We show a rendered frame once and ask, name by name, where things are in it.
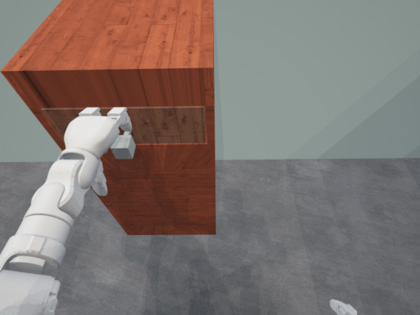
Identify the robot left hand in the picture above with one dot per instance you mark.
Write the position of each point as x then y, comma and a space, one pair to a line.
96, 133

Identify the drawer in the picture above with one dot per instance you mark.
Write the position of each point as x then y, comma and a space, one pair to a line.
150, 124

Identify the robot left upper arm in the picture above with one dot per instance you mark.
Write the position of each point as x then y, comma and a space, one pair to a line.
24, 293

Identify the left robot forearm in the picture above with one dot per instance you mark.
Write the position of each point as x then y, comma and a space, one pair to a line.
38, 245

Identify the handle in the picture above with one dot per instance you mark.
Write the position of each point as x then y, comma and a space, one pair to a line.
124, 146

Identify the cabinet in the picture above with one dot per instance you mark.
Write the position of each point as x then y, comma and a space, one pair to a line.
132, 53

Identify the robot right hand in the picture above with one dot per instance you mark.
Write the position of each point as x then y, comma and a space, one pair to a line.
342, 308

